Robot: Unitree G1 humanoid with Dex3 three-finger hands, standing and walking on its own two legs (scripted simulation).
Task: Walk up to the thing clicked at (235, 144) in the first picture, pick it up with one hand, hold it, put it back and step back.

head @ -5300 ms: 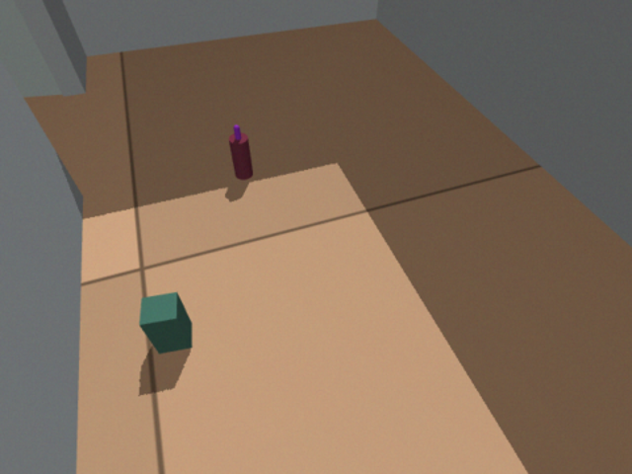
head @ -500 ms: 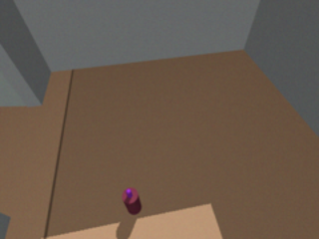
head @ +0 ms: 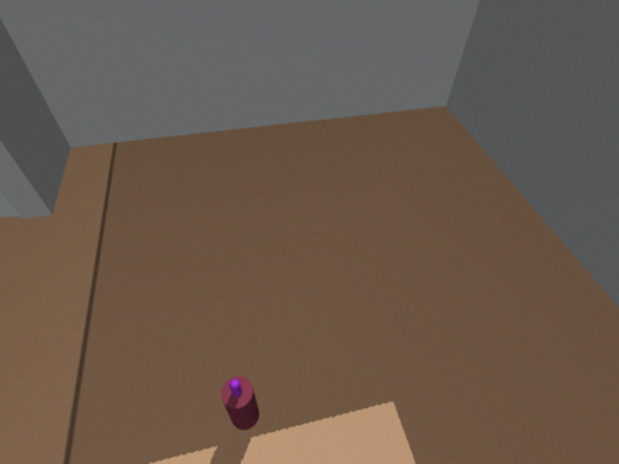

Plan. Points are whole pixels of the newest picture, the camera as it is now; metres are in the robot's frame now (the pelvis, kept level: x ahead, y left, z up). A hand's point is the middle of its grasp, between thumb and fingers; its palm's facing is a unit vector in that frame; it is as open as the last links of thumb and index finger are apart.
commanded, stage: walk up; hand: left
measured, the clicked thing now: (240, 400) +0.41 +0.19 -0.65
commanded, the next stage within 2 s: stand in 0.52 s
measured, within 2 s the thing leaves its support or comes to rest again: neither
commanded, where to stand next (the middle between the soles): +0.05 +0.00 m, yaw -1 degrees
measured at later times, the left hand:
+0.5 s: hand out of the picture +0.07 +0.26 -0.16, palm faces -0.01 -0.94 -0.35, open 7.4 cm
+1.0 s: hand out of the picture +0.08 +0.24 -0.16, palm faces -0.02 -0.94 -0.34, open 7.4 cm
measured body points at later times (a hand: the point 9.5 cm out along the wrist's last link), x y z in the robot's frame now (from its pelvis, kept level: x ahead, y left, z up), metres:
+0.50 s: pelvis +0.01 +0.00 +0.00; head +0.01 +0.00 +0.45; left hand +0.08 +0.31 -0.13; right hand +0.10 -0.30 -0.13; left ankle +0.02 +0.12 -0.75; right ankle +0.01 -0.14 -0.75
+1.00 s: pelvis +0.02 -0.01 +0.00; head +0.03 -0.01 +0.45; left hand +0.08 +0.29 -0.13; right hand +0.10 -0.31 -0.13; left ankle +0.02 +0.12 -0.75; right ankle +0.01 -0.14 -0.75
